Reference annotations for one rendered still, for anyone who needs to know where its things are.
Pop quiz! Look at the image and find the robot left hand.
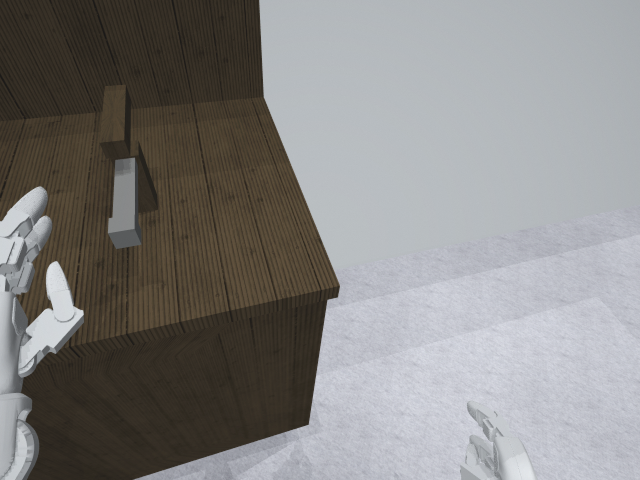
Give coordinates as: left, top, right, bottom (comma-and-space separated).
0, 186, 84, 395

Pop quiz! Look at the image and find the counter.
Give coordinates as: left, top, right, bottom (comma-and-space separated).
0, 0, 340, 480

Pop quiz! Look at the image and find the robot right hand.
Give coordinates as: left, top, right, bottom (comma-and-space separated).
460, 400, 538, 480

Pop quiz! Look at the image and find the tap lever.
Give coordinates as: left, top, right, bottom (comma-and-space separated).
108, 158, 142, 249

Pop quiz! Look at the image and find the left robot forearm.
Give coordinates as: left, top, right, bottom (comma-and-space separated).
0, 393, 39, 480

